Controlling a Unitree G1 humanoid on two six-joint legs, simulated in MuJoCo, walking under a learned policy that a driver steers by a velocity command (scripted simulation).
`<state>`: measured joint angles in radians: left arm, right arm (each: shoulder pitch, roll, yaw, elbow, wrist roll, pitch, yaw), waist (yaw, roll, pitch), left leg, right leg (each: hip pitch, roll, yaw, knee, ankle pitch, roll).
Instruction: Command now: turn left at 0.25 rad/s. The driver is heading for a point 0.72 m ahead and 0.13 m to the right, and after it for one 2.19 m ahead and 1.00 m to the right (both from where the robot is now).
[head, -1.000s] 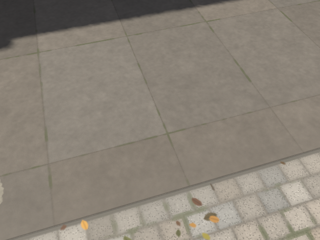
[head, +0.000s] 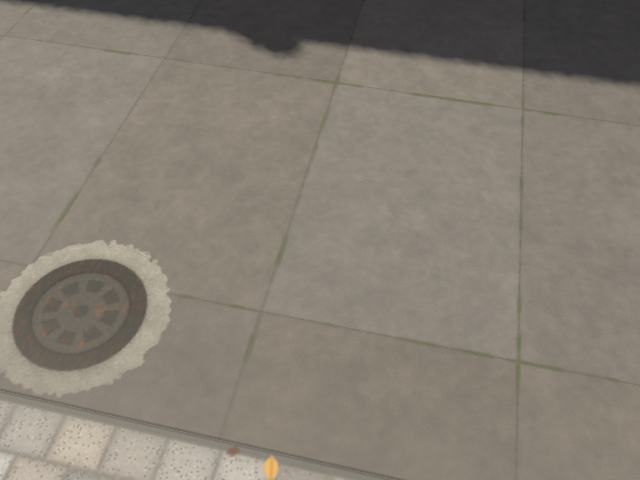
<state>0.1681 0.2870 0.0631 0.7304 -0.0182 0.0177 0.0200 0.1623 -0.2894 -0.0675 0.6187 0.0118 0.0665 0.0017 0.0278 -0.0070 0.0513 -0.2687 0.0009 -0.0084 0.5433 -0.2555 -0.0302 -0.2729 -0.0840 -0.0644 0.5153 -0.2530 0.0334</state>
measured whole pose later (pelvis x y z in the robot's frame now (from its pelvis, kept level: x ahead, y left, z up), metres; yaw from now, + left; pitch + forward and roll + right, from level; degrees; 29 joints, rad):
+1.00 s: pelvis +0.32 +0.02 -0.02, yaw +1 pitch +2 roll +0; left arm 0.42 0.29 0.04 0.89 -0.01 -0.04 0.01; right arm 0.02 -0.26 -0.04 0.68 0.01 -0.09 0.05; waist 0.06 -0.01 0.05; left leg -0.50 -0.02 0.05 0.57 -0.12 0.06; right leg -0.06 -0.01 0.04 0.81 -0.52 -0.02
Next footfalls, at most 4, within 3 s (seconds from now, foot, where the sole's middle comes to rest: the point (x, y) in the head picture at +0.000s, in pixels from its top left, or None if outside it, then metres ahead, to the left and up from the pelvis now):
0.44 right None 0.12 -0.12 -0.77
0.94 left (280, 476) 0.46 0.12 -0.77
1.50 right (395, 349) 0.76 -0.12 -0.77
1.98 left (322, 295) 0.90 0.05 -0.77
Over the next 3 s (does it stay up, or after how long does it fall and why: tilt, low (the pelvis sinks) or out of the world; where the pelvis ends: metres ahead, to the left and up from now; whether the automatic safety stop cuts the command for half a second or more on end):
stays up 0.75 -0.05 0.00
